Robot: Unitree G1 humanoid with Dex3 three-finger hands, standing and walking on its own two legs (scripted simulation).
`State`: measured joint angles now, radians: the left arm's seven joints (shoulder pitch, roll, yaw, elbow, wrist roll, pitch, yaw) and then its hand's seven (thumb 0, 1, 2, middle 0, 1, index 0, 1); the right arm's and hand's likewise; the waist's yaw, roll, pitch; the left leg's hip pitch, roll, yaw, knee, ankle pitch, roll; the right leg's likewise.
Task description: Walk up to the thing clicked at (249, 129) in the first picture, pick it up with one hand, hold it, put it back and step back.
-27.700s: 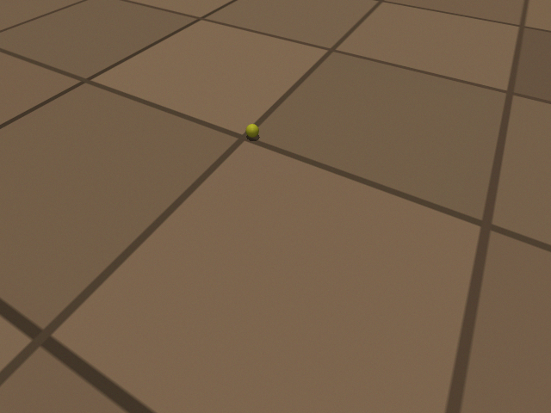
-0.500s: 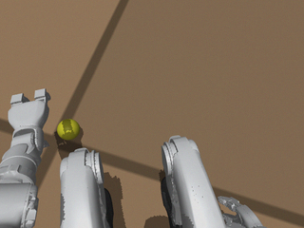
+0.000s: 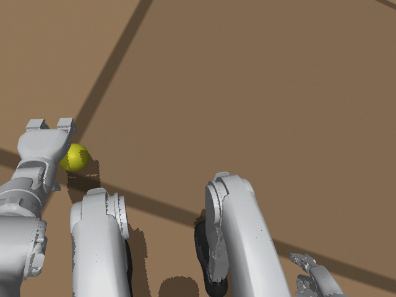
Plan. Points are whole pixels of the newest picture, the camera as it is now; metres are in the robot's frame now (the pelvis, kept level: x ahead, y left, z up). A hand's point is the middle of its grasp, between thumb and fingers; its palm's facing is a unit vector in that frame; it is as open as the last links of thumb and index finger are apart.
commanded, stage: home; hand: left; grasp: from above
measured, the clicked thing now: (74, 157) +0.46 +0.24 -0.32
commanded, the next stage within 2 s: none
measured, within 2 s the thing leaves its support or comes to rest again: neither
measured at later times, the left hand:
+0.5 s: hand (48, 157) +0.39 +0.22 -0.06, palm faces -0.32 -0.56 -0.76, open 9.3 cm
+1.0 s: hand out of the picture +0.27 +0.20 +0.16, palm faces +0.06 -0.96 -0.27, open 7.4 cm
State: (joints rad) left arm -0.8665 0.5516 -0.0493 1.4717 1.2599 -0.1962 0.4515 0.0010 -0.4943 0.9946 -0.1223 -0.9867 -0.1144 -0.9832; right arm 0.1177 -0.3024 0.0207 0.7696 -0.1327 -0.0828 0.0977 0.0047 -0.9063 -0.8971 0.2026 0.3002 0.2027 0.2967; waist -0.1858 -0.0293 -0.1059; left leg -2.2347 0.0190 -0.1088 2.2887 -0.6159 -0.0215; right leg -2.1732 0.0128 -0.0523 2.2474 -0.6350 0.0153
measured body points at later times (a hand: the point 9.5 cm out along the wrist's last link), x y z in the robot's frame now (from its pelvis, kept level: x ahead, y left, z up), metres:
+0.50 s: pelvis +0.02 +0.00 +0.07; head +0.20 +0.02 +0.48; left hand +0.41 +0.25 -0.02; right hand +0.11 -0.25 -0.07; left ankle +0.10 +0.13 -0.32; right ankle +0.11 -0.12 -0.32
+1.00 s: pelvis +0.05 +0.00 +0.26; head +0.16 +0.03 +0.69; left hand +0.27 +0.25 +0.18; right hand +0.27 -0.21 +0.17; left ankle +0.10 +0.13 -0.32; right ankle +0.11 -0.12 -0.32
